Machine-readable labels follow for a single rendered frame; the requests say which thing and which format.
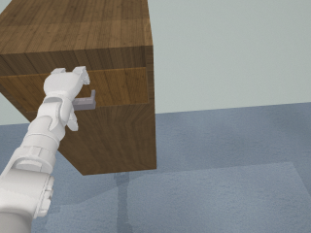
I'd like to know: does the left robot forearm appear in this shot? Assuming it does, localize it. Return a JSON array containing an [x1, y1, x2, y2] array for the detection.
[[0, 94, 73, 185]]

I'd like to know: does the handle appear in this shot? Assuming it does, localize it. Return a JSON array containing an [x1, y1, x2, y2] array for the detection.
[[72, 89, 96, 111]]

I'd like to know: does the left robot hand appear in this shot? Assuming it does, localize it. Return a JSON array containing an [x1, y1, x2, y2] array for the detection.
[[44, 66, 90, 131]]

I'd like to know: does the cabinet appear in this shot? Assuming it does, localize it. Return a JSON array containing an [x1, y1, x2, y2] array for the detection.
[[0, 0, 156, 176]]

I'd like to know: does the robot left upper arm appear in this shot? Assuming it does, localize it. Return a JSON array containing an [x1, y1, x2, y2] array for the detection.
[[0, 168, 54, 233]]

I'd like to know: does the drawer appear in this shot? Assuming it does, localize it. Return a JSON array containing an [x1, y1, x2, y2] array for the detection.
[[0, 67, 149, 112]]

